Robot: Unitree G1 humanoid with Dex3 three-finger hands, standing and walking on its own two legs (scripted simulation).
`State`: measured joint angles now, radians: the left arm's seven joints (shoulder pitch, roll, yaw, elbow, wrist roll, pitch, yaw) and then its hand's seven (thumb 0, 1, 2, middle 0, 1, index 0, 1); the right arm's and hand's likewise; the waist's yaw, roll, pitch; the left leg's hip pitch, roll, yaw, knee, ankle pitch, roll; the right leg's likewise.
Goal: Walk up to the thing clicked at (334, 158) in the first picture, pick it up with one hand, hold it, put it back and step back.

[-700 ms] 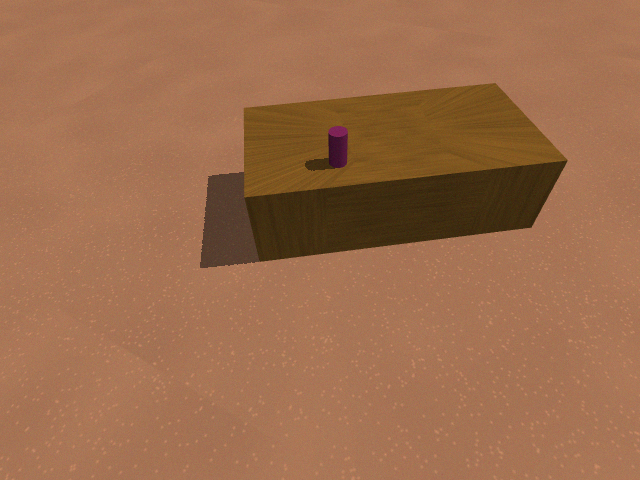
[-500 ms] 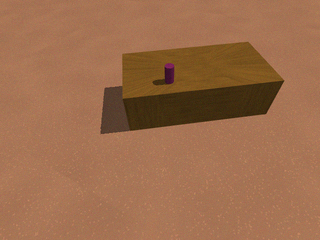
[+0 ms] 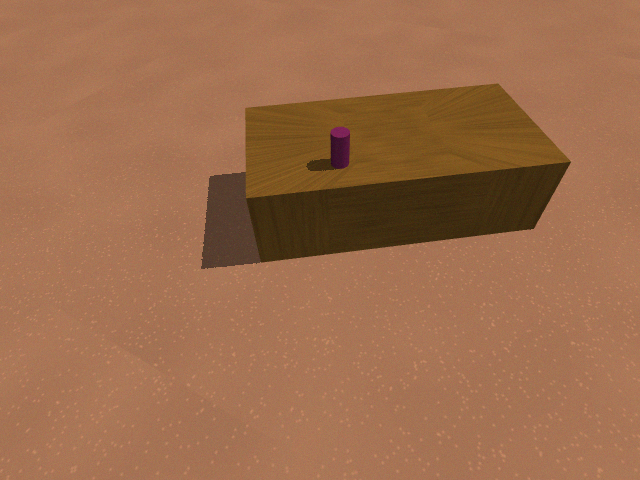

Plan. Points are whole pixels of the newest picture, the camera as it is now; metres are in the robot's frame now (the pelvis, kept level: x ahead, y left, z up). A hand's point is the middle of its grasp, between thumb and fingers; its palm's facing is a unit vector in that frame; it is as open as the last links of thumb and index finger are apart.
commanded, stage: stand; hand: right
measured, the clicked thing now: (340, 148) +1.23 -0.04 -0.36
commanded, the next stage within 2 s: walk up in 0.42 s
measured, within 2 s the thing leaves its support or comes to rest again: neither
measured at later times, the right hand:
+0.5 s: hand out of the picture +0.08 -0.26 -0.16, palm faces -0.03 +0.94 -0.33, open 7.4 cm
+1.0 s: hand (468, 452) +0.19 -0.18 -0.14, palm faces -0.04 +0.93 -0.38, open 7.4 cm
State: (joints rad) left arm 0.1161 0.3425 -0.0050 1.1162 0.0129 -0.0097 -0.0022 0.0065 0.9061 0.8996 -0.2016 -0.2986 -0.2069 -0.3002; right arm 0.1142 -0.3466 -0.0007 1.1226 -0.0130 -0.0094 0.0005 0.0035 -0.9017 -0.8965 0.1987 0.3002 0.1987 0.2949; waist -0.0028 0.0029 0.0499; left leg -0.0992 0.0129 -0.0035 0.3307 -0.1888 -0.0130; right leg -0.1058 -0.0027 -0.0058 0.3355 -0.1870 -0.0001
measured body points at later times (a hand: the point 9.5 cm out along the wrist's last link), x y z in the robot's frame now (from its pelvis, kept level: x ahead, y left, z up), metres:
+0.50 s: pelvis +0.01 +0.00 +0.00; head +0.01 +0.00 +0.45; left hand +0.08 +0.31 -0.13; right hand +0.08 -0.31 -0.13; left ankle -0.01 +0.12 -0.74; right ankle +0.00 -0.12 -0.74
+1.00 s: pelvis +0.15 +0.10 -0.01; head +0.15 +0.11 +0.44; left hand +0.19 +0.42 -0.13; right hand +0.19 -0.22 -0.11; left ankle +0.14 +0.20 -0.75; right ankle +0.22 -0.04 -0.70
